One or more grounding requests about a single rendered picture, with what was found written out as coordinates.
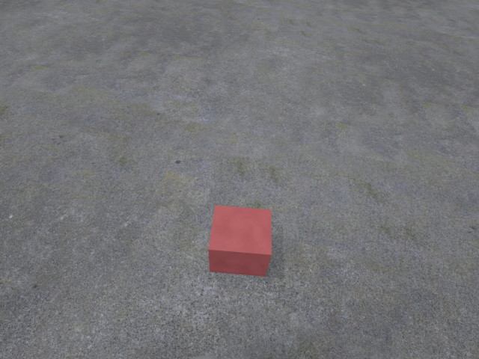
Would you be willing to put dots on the carton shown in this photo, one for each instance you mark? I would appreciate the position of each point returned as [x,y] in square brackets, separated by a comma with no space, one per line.
[240,240]

